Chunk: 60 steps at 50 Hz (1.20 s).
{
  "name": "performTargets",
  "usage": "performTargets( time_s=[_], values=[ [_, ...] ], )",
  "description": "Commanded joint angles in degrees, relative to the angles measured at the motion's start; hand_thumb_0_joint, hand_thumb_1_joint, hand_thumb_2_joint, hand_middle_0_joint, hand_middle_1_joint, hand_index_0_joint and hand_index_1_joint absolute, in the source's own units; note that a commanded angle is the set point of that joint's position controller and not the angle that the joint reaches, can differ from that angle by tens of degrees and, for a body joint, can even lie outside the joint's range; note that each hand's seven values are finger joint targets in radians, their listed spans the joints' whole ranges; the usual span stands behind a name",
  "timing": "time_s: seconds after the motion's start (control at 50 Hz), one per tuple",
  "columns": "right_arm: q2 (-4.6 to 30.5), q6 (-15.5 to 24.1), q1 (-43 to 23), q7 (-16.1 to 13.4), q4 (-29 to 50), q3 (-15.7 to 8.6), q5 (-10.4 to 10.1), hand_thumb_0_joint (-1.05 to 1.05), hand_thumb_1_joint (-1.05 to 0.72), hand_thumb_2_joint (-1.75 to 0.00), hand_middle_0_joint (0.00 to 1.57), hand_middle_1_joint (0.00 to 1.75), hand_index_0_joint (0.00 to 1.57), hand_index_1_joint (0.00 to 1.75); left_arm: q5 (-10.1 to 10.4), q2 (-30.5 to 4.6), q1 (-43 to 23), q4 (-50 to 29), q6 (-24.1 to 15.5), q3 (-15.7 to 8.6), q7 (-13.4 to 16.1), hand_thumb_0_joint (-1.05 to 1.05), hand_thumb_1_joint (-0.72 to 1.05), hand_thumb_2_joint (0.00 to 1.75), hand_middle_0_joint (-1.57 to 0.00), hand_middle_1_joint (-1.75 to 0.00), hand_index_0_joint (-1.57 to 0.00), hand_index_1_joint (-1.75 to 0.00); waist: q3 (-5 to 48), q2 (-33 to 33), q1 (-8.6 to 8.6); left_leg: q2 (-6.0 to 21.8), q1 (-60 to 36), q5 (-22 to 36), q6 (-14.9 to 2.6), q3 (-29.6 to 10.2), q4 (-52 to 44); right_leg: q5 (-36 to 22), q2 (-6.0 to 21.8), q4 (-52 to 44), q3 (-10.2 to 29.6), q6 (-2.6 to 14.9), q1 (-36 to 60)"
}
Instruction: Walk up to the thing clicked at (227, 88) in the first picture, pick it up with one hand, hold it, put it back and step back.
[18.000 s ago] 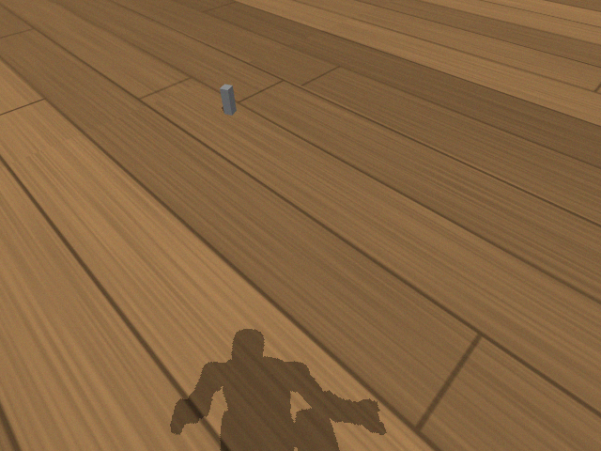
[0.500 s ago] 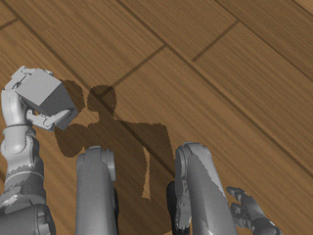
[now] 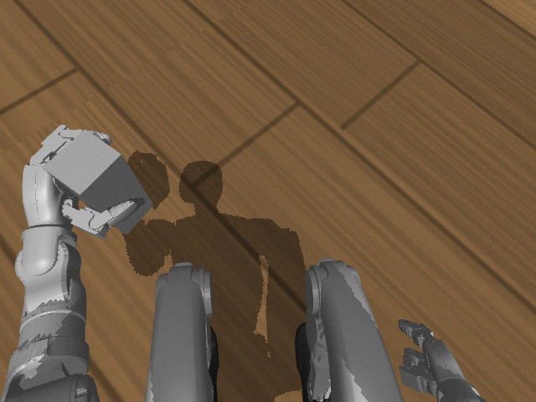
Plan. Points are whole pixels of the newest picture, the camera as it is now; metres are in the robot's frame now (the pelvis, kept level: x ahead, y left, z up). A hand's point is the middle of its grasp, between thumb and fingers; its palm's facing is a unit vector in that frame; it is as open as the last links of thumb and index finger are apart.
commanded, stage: lift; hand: left
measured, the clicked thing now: (108, 190) +0.41 +0.24 -0.02
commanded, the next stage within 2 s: hold in 1.76 s
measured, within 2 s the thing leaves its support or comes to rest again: neither
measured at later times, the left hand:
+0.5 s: hand (13, 126) +0.38 +0.23 +0.18, palm faces +0.16 -0.99 -0.06, open 10.9 cm
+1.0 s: hand out of the picture +0.38 +0.23 +0.28, palm faces +0.17 -0.98 -0.03, open 10.9 cm
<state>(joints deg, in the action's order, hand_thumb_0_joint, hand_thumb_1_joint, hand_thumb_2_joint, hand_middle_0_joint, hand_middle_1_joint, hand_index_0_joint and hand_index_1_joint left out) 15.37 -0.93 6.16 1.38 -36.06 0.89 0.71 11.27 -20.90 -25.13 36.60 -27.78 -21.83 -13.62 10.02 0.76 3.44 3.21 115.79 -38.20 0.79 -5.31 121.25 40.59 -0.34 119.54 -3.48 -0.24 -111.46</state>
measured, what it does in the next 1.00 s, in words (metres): rises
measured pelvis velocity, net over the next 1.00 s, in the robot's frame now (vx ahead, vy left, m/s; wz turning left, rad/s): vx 0.05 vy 0.01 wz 0.07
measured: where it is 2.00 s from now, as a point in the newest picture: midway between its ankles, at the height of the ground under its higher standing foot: (260, 389)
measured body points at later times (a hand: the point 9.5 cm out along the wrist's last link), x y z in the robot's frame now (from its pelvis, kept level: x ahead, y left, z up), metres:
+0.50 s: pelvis +0.03 +0.01 +0.15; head +0.16 +0.04 +0.58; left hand +0.37 +0.28 +0.19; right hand +0.21 -0.23 +0.04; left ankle +0.09 +0.13 -0.39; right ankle +0.08 -0.12 -0.39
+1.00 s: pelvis +0.05 +0.01 +0.25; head +0.14 +0.04 +0.69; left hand +0.37 +0.28 +0.29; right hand +0.21 -0.22 +0.14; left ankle +0.09 +0.13 -0.39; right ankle +0.08 -0.12 -0.39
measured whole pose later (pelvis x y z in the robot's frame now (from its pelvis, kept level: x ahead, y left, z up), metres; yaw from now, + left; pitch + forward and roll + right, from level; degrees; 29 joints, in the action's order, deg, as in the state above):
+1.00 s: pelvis +0.05 +0.01 +0.25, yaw +4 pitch +17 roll -3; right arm 13.1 3.4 13.0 -2.1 -35.4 0.5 -1.8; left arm 10.6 -14.1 -7.5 19.0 -16.8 -10.3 -4.4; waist 6.9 1.4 1.9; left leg 2.5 58.4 -30.0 -0.1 -1.6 71.5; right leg 31.1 0.7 68.6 -2.5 -1.3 -54.3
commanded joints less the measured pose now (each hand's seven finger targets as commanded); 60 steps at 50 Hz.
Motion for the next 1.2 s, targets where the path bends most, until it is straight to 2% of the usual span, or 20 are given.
performTargets(
  time_s=[0.0,0.1,0.14,0.18,0.24,0.28,0.34,0.38,0.4,0.48,0.54,0.62,0.68,0.7,0.74,0.8,0.94,1.02,1.1,1.18],
  values=[
    [10.40,2.08,4.61,-1.51,5.62,-4.89,-0.75,0.00,-0.91,-0.90,0.20,0.30,0.20,0.30,1.75,-13.01,-13.85,-19.80,-2.45,-2.66,0.83,0.00,0.05,1.18,-1.18,-1.35,-1.21,-1.33,35.85,5.70,-0.81,-1.28,-29.60,5.73,-2.66,2.29,-17.89,-8.25,-1.42,-20.50,0.91,2.16,21.61],
    [9.43,2.30,4.42,-2.25,6.50,-5.02,-1.92,0.00,-0.90,-0.89,0.20,0.30,0.20,0.30,2.33,-10.71,-8.85,-26.69,0.62,-1.77,2.90,0.00,0.10,1.19,-1.17,-1.34,-1.20,-1.33,34.99,6.00,-1.69,-1.31,-34.96,5.90,-2.32,1.72,-23.24,-8.72,-1.36,-24.48,0.60,2.25,25.14],
    [9.21,2.38,4.02,-2.52,6.90,-4.99,-2.23,0.00,-0.91,-0.89,0.20,0.30,0.20,0.30,2.08,-8.65,-7.73,-29.03,1.75,0.68,3.57,0.00,0.09,1.17,-1.16,-1.32,-1.19,-1.31,33.32,6.81,-1.29,-1.14,-37.93,4.80,-2.09,1.04,-25.99,-8.25,-1.22,-26.01,0.48,2.28,25.53],
    [9.00,2.53,3.69,-2.98,7.71,-5.17,-2.68,0.00,-0.90,-0.89,0.20,0.30,0.20,0.30,1.90,-9.33,-5.29,-31.84,3.19,0.10,4.69,0.00,0.10,1.18,-1.16,-1.32,-1.19,-1.31,33.66,6.01,-2.02,-1.20,-40.31,4.58,-2.03,0.76,-28.53,-8.19,-1.18,-28.34,0.58,2.22,28.11],
    [8.59,2.88,3.77,-3.50,7.95,-5.36,-2.83,0.00,-0.91,-0.90,0.20,0.30,0.20,0.30,1.49,-6.84,-2.89,-35.20,5.05,3.44,5.59,0.00,0.11,1.17,-1.15,-1.32,-1.18,-1.31,33.01,6.25,-0.96,-1.22,-44.36,7.75,-2.06,0.92,-30.89,-11.42,-1.02,-31.44,0.95,1.89,31.87],
    [8.43,3.23,4.06,-3.82,8.29,-5.53,-3.14,0.00,-0.90,-0.89,0.20,0.30,0.20,0.30,1.71,-7.18,-0.73,-36.66,6.28,2.46,6.78,0.00,0.08,1.19,-1.17,-1.35,-1.20,-1.33,33.67,5.46,-1.26,-1.33,-47.29,10.21,-2.20,0.95,-32.91,-13.61,-1.01,-33.79,1.03,1.73,35.24],
    [7.97,3.79,3.93,-4.07,8.66,-5.34,-3.34,0.00,-0.91,-0.90,0.20,0.30,0.20,0.30,1.67,-5.22,0.83,-40.55,7.37,4.96,7.87,0.00,0.06,1.19,-1.18,-1.36,-1.21,-1.35,31.57,6.12,-1.02,-1.32,-51.42,10.11,-1.85,0.24,-37.15,-13.71,-0.94,-36.66,0.82,1.69,38.09],
    [7.88,4.00,4.43,-4.52,8.43,-5.47,-3.45,0.00,-0.90,-0.89,0.20,0.30,0.20,0.30,0.93,-6.47,2.77,-39.35,8.30,3.86,8.80,0.00,0.07,1.20,-1.18,-1.37,-1.22,-1.35,30.11,4.93,-0.90,-1.41,-53.40,12.09,-2.00,0.55,-39.05,-15.57,-0.97,-39.19,0.97,1.51,40.97],
    [7.79,4.15,4.74,-4.49,8.31,-5.29,-3.30,0.00,-0.90,-0.89,0.20,0.30,0.20,0.30,0.69,-4.95,3.76,-38.23,8.50,5.45,8.89,0.00,0.07,1.20,-1.18,-1.37,-1.21,-1.35,28.74,4.92,-0.30,-1.27,-54.93,13.24,-1.89,0.07,-40.23,-16.68,-0.86,-39.49,0.78,1.50,41.49],
    [7.13,4.84,4.84,-4.73,8.12,-4.99,-3.38,0.00,-0.90,-0.89,0.20,0.30,0.20,0.30,0.76,-4.50,4.65,-36.11,9.04,4.68,10.05,0.00,0.05,1.23,-1.20,-1.40,-1.23,-1.39,24.25,3.67,-0.46,-1.60,-56.71,13.58,-1.93,0.62,-43.96,-17.28,-0.87,-43.68,0.96,1.44,45.83],
    [6.80,5.39,5.19,-4.71,7.84,-4.72,-3.38,0.00,-0.90,-0.89,0.20,0.30,0.20,0.30,0.83,-3.23,3.96,-34.65,9.07,6.18,9.80,0.00,0.06,1.23,-1.21,-1.40,-1.24,-1.39,22.39,3.56,0.02,-1.83,-59.14,13.89,-1.89,1.28,-46.47,-18.04,-0.75,-47.19,1.23,1.35,49.72],
    [6.53,5.79,5.65,-4.41,7.95,-4.59,-3.24,0.00,-0.90,-0.89,0.20,0.30,0.20,0.30,-0.17,-3.30,4.03,-34.39,8.68,7.77,9.13,0.00,0.04,1.21,-1.21,-1.38,-1.23,-1.37,21.72,4.67,-0.83,-1.87,-64.69,16.02,-1.52,1.66,-50.60,-19.64,-0.62,-50.78,1.13,1.55,53.49],
    [6.61,6.34,6.58,-4.35,7.67,-4.55,-3.20,0.00,-0.90,-0.89,0.20,0.30,0.20,0.30,0.45,-1.53,3.76,-34.21,8.60,9.10,8.53,0.00,0.09,1.19,-1.19,-1.35,-1.22,-1.34,21.56,4.46,-0.59,-1.78,-68.13,19.29,-1.37,1.83,-52.68,-22.91,-0.52,-52.91,0.95,1.46,56.58],
    [6.60,6.41,6.82,-4.30,7.42,-4.45,-3.18,0.00,-0.90,-0.89,0.20,0.30,0.20,0.30,0.69,-3.14,3.50,-34.68,8.29,7.38,8.48,0.00,0.09,1.18,-1.19,-1.35,-1.22,-1.34,21.69,5.20,-1.03,-1.81,-69.14,20.04,-1.30,1.84,-53.33,-23.29,-0.55,-53.49,0.91,1.50,57.50],
    [6.45,6.59,6.67,-4.25,7.39,-4.37,-3.05,0.00,-0.91,-0.89,0.20,0.30,0.20,0.30,0.63,-3.87,3.12,-34.33,7.76,6.43,8.77,0.00,0.06,1.17,-1.19,-1.35,-1.22,-1.34,20.84,5.17,-1.39,-1.74,-70.47,19.70,-1.16,1.51,-55.35,-22.92,-0.58,-54.58,0.67,1.49,59.03],
    [5.80,6.49,6.07,-4.17,7.52,-4.02,-2.82,0.00,-0.90,-0.89,0.20,0.30,0.20,0.30,0.28,-2.78,1.84,-34.17,6.82,7.04,9.63,0.00,0.07,1.18,-1.19,-1.34,-1.21,-1.34,17.62,5.27,-1.41,-1.85,-71.39,16.71,-1.06,1.65,-58.33,-20.41,-0.55,-56.92,0.81,1.52,59.50],
    [6.42,6.78,7.07,-4.34,7.32,-4.18,-2.43,0.00,-0.91,-0.90,0.20,0.30,0.20,0.30,0.07,-0.80,3.51,-32.00,5.88,9.80,9.09,0.00,0.07,1.18,-1.20,-1.34,-1.22,-1.34,17.91,2.74,-0.85,-1.91,-76.33,21.85,-1.23,2.71,-61.18,-25.78,-0.63,-60.94,0.74,1.21,66.07],
    [5.86,6.43,7.18,-4.06,7.18,-3.96,-2.18,0.00,-0.91,-0.90,0.20,0.30,0.20,0.30,-0.65,-0.58,2.32,-31.06,5.70,9.87,9.35,0.00,0.08,1.18,-1.20,-1.34,-1.22,-1.34,15.07,2.62,-1.34,-1.73,-77.97,19.99,-1.00,2.18,-64.40,-23.50,-0.78,-63.03,0.20,1.30,66.45],
    [5.53,6.56,6.70,-3.93,7.24,-3.70,-2.12,0.00,-0.91,-0.90,0.20,0.30,0.20,0.30,0.43,-0.60,0.60,-31.37,4.88,8.59,9.88,0.00,0.09,1.21,-1.20,-1.36,-1.22,-1.36,14.05,3.34,-1.67,-1.81,-78.85,17.68,-0.86,2.29,-67.08,-21.65,-0.77,-65.14,0.37,1.27,68.66],
    [5.45,6.52,7.53,-4.27,6.92,-3.62,-1.97,0.00,-0.91,-0.90,0.20,0.30,0.20,0.30,-0.18,-0.92,2.36,-29.83,4.48,9.03,9.67,0.00,0.10,1.23,-1.21,-1.37,-1.22,-1.37,15.00,1.74,-1.37,-1.97,-80.95,22.24,-1.02,3.04,-67.65,-26.14,-0.77,-66.69,0.72,1.13,72.52]
  ],
)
